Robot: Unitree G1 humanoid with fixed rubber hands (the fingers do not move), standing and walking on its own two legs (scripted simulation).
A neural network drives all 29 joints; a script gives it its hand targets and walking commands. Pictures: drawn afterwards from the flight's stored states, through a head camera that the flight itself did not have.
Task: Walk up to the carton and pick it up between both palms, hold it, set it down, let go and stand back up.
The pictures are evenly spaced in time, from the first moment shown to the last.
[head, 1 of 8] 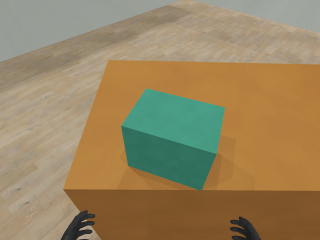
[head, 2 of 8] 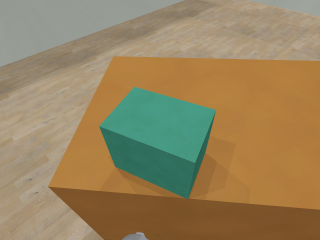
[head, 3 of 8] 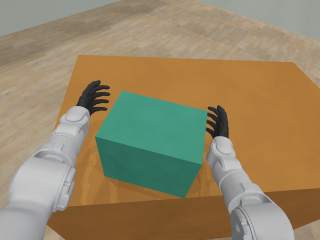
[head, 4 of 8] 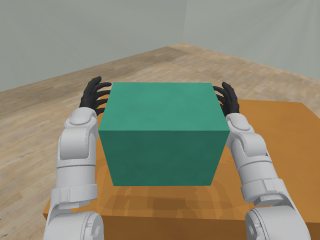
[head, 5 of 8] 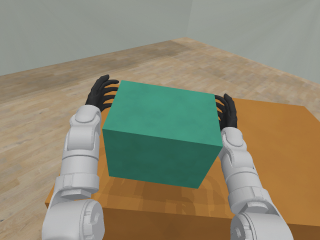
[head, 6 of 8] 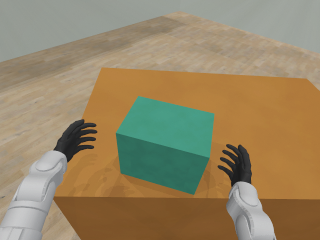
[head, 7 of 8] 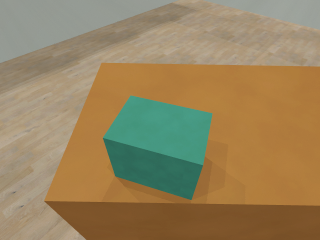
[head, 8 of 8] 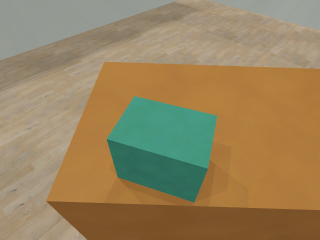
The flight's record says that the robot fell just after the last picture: no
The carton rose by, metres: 0.20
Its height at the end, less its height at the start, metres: +0.00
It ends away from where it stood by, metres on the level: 0.01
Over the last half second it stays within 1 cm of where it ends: yes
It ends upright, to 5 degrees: yes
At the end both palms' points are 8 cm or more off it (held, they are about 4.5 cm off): yes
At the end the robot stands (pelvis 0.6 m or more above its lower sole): yes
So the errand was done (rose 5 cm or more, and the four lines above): yes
